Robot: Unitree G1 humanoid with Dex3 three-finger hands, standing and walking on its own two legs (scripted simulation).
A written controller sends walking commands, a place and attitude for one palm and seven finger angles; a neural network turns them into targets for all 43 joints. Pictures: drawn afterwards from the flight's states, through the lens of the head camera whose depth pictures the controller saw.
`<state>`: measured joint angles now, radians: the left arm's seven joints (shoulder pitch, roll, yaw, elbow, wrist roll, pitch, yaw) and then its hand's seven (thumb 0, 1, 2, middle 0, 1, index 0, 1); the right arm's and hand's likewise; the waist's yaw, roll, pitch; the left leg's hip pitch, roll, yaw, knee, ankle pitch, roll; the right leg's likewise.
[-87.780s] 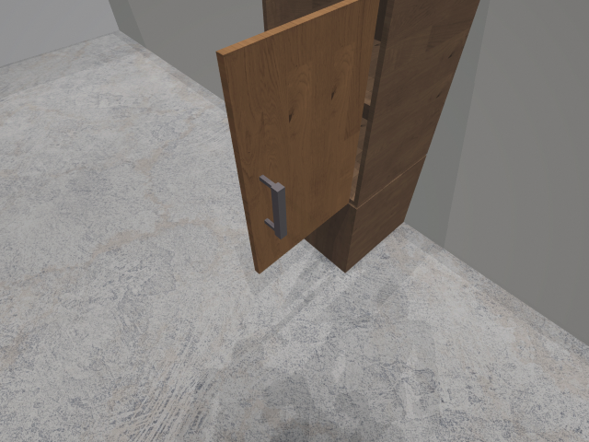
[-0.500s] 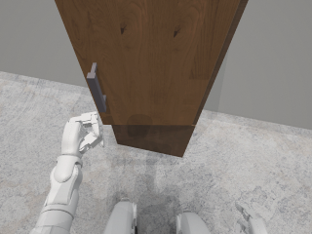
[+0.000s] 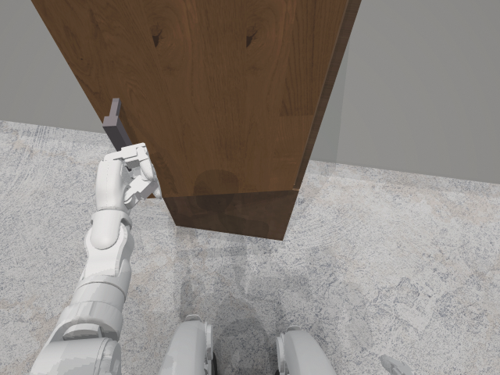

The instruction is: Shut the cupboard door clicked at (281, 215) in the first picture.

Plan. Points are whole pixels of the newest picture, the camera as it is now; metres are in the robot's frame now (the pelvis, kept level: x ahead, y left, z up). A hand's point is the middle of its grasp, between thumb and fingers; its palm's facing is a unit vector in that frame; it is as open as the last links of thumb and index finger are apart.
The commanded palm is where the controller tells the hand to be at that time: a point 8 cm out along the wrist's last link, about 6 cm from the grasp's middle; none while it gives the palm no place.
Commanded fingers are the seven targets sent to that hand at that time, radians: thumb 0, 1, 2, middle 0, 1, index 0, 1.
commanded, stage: bring the fist close to the handle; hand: left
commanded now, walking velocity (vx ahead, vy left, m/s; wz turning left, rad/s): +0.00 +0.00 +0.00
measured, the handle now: (128, 142) +0.50 +0.21 +0.03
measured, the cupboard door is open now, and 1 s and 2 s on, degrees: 13 4 0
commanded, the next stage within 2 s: push the door shut along its arc in 0.18 s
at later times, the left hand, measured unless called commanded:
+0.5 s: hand (149, 175) +0.42 +0.16 +0.04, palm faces +0.02 -1.00 -0.05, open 3.1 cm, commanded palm +0.41 +0.21 +0.04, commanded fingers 0.00 0.90 0.90 -1.30 -1.50 -1.30 -1.50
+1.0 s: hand (149, 149) +0.48 +0.17 +0.04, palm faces -0.10 -0.99 -0.05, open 3.1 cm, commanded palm +0.48 +0.19 +0.04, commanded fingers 0.00 0.90 0.90 -1.30 -1.50 -1.30 -1.50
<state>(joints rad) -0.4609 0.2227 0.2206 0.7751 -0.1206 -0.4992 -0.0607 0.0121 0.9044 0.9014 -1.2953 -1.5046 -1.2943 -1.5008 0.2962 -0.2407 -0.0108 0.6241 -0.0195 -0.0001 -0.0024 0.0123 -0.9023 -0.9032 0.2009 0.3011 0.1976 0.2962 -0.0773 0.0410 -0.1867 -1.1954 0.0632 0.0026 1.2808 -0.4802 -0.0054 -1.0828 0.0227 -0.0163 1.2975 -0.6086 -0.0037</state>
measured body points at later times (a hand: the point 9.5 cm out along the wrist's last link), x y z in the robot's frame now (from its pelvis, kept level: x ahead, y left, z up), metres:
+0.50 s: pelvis -0.01 +0.00 -0.01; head +0.10 +0.01 +0.43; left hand +0.42 +0.22 +0.04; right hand +0.11 -0.26 -0.12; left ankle +0.06 +0.13 -0.62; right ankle +0.00 -0.12 -0.62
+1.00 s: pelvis -0.02 +0.01 -0.02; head +0.12 +0.04 +0.41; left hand +0.48 +0.22 +0.04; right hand +0.02 -0.26 -0.14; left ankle +0.06 +0.13 -0.62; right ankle +0.00 -0.12 -0.62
